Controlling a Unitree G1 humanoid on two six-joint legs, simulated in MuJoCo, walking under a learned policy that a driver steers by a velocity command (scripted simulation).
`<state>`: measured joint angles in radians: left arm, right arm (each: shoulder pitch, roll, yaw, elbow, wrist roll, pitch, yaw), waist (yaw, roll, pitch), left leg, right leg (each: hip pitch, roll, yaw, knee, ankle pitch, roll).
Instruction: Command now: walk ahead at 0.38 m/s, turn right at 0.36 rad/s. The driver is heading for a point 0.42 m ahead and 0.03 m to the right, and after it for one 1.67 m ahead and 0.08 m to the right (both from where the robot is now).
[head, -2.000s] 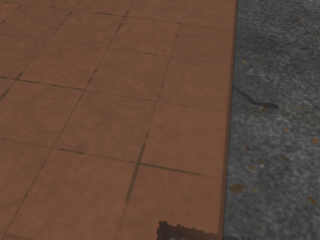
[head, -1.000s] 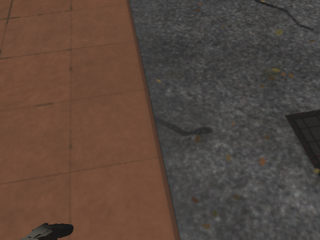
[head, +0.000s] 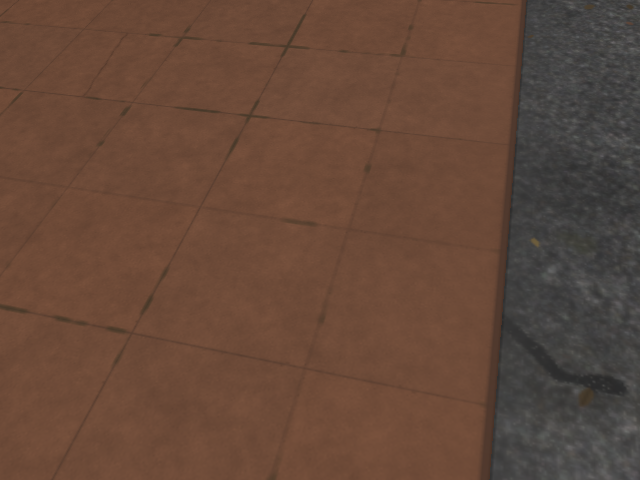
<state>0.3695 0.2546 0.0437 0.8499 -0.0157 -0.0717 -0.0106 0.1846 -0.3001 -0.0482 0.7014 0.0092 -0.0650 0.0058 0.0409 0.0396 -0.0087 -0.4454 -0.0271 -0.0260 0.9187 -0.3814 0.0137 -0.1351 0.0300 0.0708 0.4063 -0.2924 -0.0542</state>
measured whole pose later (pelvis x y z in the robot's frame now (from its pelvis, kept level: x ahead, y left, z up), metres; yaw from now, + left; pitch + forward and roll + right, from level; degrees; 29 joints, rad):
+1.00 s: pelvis +0.21 +0.00 -0.01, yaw -12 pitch +0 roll -1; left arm 0.08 0.26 0.05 0.68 0.01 0.03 0.04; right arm 0.20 -0.31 -0.07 0.79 0.02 0.06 0.00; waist -0.02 0.00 0.07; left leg -0.36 0.05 0.05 0.82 -0.44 -0.07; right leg -0.25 -0.05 -0.14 0.50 -0.25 -0.01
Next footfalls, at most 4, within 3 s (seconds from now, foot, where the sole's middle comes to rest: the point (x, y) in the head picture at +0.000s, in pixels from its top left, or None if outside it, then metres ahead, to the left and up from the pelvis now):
0.26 left None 0.28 0.13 -0.78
0.66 right None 0.23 -0.13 -0.78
1.06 left None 0.26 0.11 -0.78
1.60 right None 0.33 -0.11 -0.78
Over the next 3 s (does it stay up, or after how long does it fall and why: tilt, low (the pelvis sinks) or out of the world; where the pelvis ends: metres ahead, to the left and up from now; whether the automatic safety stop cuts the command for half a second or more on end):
stays up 0.96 -0.07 -0.02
